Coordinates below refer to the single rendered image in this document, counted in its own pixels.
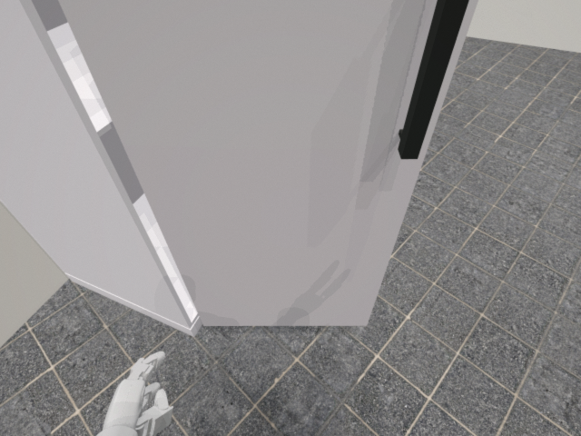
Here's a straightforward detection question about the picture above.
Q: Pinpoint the fridge door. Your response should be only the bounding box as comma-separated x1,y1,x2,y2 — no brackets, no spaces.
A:
58,0,478,326

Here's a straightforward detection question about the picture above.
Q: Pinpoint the handle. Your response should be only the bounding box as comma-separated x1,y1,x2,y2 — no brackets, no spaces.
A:
398,0,469,159

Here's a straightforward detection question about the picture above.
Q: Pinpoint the robot left hand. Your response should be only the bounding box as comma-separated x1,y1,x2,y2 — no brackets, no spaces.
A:
103,352,173,436

